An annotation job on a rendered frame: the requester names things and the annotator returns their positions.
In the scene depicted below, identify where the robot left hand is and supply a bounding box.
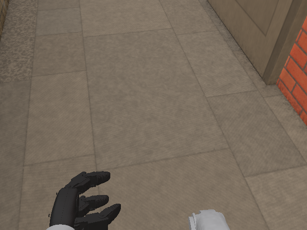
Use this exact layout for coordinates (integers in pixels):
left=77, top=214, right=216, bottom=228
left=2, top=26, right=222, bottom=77
left=48, top=171, right=121, bottom=230

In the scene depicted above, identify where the right robot thigh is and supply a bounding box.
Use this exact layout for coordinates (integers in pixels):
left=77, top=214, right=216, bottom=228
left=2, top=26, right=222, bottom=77
left=188, top=209, right=230, bottom=230

